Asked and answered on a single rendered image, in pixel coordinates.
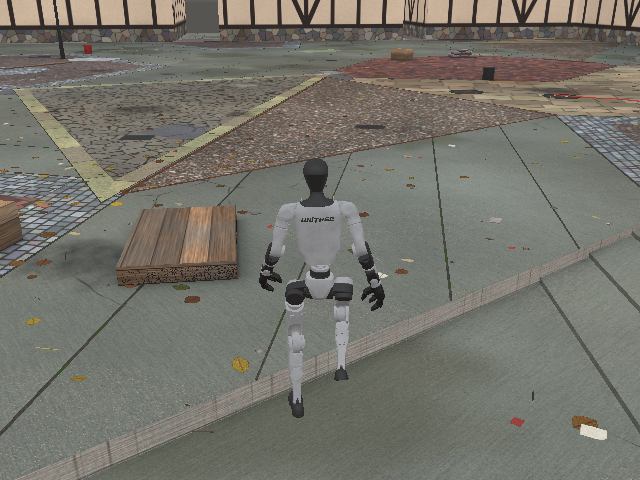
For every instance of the left robot upper arm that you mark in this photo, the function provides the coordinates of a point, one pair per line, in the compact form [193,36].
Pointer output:
[285,214]

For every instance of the robot left hand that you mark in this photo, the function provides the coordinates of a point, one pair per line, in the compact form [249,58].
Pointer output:
[263,280]

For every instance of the robot left thigh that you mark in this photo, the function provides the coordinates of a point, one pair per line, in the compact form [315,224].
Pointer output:
[295,294]

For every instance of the right robot upper arm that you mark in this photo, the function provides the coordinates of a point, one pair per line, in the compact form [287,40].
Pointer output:
[349,210]

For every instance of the left robot forearm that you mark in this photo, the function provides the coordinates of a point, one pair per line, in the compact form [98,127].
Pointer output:
[269,262]

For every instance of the robot right hand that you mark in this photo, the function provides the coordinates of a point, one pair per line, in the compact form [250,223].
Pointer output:
[378,294]

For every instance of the left robot foot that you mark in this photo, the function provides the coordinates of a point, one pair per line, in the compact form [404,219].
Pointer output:
[297,409]

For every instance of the right robot forearm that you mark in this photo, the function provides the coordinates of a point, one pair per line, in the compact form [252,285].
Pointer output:
[369,268]

